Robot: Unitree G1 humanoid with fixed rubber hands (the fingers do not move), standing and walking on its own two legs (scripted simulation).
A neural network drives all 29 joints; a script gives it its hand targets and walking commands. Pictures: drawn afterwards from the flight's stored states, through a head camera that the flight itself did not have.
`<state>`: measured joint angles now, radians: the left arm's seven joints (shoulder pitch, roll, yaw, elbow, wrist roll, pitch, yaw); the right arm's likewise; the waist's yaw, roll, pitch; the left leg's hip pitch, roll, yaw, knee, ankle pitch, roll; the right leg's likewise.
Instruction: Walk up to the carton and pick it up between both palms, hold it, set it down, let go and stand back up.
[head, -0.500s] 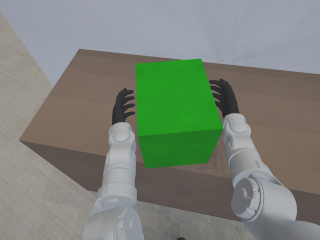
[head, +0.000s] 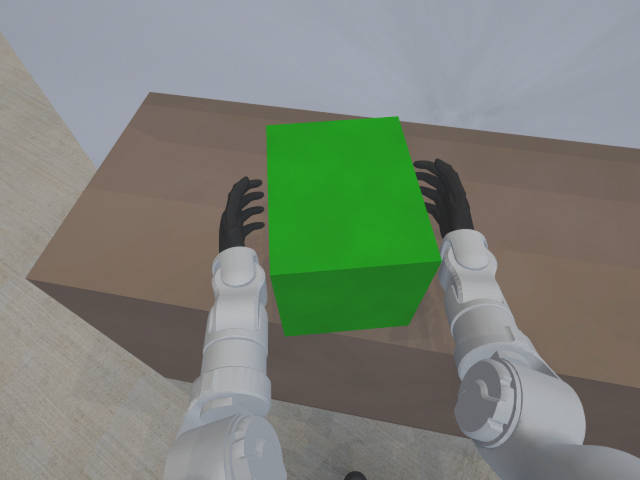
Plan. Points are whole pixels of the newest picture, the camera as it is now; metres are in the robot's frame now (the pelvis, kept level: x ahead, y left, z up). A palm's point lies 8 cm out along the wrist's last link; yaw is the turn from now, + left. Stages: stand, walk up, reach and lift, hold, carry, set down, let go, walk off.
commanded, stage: set down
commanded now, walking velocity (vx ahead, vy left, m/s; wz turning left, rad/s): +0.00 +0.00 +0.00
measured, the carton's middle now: (340, 229) +0.44 -0.01 -0.01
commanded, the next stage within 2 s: none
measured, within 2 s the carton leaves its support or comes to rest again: neither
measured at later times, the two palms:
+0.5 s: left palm (236, 241) +0.39 +0.13 +0.04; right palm (453, 220) +0.42 -0.15 +0.05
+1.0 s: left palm (216, 249) +0.39 +0.16 +0.01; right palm (456, 202) +0.46 -0.17 +0.03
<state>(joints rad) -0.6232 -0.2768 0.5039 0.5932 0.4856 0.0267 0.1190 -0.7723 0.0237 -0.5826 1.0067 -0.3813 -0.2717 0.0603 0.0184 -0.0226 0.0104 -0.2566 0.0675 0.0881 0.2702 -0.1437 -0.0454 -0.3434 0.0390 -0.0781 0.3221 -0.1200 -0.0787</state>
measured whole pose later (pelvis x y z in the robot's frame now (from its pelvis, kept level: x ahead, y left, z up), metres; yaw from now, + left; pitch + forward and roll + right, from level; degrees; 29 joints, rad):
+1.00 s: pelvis +0.00 +0.01 -0.02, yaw -1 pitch +20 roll +0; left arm -0.75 -0.04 0.16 1.06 0.02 -0.25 0.24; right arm -0.99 -0.32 0.06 1.44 0.27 -0.35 -0.01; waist 0.13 0.03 -0.17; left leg -0.62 0.10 0.06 0.52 -0.24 -0.06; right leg -0.66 0.06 -0.07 0.45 -0.15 -0.08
